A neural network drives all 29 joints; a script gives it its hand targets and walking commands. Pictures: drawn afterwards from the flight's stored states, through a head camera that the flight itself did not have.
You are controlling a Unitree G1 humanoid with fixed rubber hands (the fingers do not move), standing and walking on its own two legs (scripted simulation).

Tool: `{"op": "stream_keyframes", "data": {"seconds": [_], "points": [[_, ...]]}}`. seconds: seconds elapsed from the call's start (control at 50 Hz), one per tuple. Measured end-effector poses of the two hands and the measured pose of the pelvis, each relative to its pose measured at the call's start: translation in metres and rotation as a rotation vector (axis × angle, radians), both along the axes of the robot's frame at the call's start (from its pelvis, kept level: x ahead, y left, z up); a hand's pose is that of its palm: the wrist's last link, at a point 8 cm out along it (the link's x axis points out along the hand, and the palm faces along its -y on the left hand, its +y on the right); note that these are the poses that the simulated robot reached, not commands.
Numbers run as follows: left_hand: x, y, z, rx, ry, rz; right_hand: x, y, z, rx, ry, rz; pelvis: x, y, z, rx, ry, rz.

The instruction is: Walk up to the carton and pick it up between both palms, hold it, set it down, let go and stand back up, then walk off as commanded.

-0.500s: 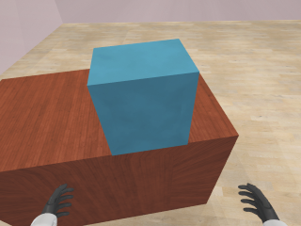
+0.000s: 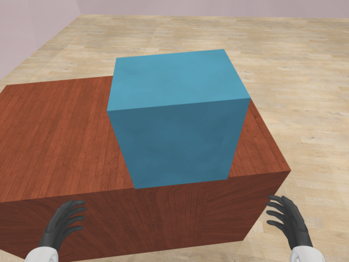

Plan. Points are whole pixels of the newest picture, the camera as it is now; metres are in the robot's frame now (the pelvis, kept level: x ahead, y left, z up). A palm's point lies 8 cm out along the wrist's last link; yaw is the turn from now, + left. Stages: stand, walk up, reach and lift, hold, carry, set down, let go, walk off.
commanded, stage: reach and lift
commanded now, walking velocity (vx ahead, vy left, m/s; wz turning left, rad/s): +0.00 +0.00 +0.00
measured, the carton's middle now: (176, 123) +0.44 +0.02 +0.07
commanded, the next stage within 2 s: none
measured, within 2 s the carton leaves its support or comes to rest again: neither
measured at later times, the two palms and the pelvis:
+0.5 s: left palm (49, 219) +0.20 +0.27 +0.06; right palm (294, 217) +0.20 -0.20 +0.06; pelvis +0.02 +0.02 +0.00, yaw +0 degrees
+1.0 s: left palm (50, 168) +0.28 +0.27 +0.12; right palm (292, 178) +0.26 -0.20 +0.11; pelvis +0.01 +0.02 +0.00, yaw +0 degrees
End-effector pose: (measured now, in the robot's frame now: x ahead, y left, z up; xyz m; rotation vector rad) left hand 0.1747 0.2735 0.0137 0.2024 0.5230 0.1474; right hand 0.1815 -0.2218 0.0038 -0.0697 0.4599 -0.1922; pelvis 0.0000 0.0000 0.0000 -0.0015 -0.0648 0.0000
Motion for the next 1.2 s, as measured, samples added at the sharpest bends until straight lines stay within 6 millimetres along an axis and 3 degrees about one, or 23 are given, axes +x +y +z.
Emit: {"op": "stream_keyframes", "data": {"seconds": [0.32,0.5,0.64,0.9,1.1,1.2], "points": [[0.017,-0.003,0.040,-0.034,-0.203,-0.081,0.022,0.022,0.038,0.054,-0.154,-0.020,0.020,0.016,0.002,-0.023,0.018,-0.002],[0.024,-0.006,0.049,-0.059,-0.203,-0.070,0.021,0.018,0.054,0.063,-0.166,-0.043,0.016,0.016,0.002,-0.023,0.011,-0.002],[0.049,-0.013,0.075,-0.080,-0.274,-0.079,0.023,0.011,0.062,0.072,-0.161,-0.070,0.012,0.016,0.002,-0.023,0.005,-0.001],[0.088,-0.002,0.098,-0.087,-0.259,-0.042,0.060,0.022,0.092,0.117,-0.236,-0.037,0.009,0.015,0.002,-0.022,0.001,-0.001],[0.118,-0.005,0.120,-0.107,-0.278,-0.050,0.087,0.024,0.119,0.124,-0.298,-0.004,0.009,0.015,0.002,-0.022,0.000,-0.001],[0.129,-0.006,0.130,-0.121,-0.276,-0.050,0.098,0.023,0.124,0.116,-0.289,0.007,0.008,0.015,0.002,-0.022,-0.001,-0.001]]}}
